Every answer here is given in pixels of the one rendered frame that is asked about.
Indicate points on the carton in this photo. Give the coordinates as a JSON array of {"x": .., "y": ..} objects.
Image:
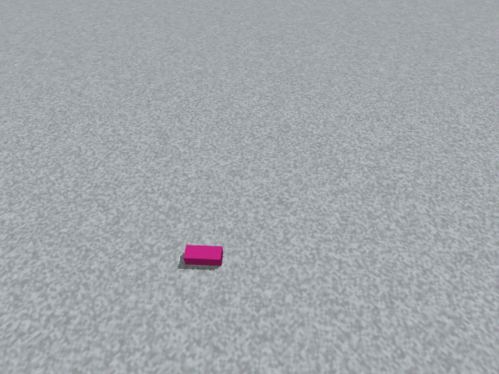
[{"x": 203, "y": 255}]

